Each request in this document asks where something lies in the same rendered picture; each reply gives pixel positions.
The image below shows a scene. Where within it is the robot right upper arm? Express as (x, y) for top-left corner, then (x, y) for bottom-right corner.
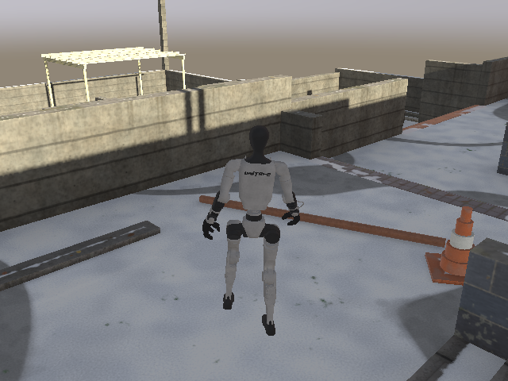
(274, 161), (294, 204)

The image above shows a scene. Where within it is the robot left hand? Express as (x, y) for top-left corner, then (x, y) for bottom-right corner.
(202, 219), (220, 240)

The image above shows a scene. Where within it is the robot right forearm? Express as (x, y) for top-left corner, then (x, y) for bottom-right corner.
(287, 191), (299, 217)

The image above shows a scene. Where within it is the robot left upper arm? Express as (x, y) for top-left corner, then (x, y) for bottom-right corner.
(217, 159), (241, 203)

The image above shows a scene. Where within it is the robot left forearm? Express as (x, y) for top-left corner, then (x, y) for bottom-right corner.
(206, 191), (225, 224)

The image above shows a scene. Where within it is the robot right shin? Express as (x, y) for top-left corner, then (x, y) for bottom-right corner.
(264, 270), (276, 325)

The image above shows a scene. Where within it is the robot right hand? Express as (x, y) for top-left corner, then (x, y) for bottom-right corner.
(282, 212), (300, 225)

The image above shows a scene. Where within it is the left robot foot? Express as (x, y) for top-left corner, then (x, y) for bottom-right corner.
(223, 292), (234, 310)

